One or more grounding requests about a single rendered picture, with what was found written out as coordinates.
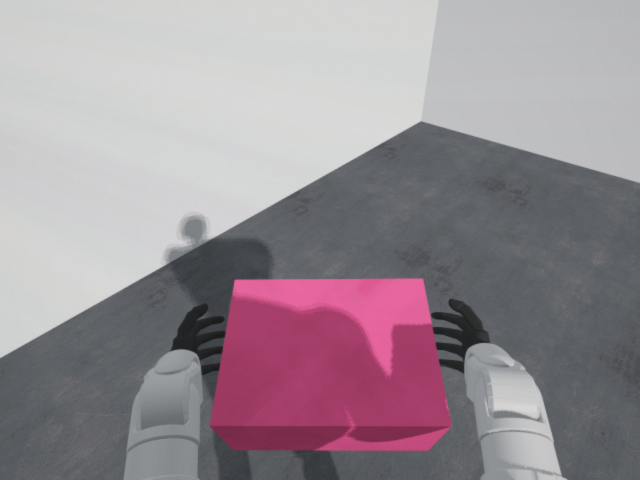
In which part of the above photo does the carton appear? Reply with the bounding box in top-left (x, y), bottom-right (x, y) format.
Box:
top-left (210, 279), bottom-right (452, 451)

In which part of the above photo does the robot left hand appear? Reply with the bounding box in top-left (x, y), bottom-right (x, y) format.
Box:
top-left (170, 303), bottom-right (226, 375)

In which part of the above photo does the left robot forearm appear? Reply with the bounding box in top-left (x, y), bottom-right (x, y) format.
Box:
top-left (124, 349), bottom-right (203, 480)

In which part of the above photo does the robot right hand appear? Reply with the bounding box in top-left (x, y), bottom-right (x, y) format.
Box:
top-left (431, 299), bottom-right (490, 373)

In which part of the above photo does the right robot forearm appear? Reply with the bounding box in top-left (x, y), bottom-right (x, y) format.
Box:
top-left (464, 343), bottom-right (568, 480)

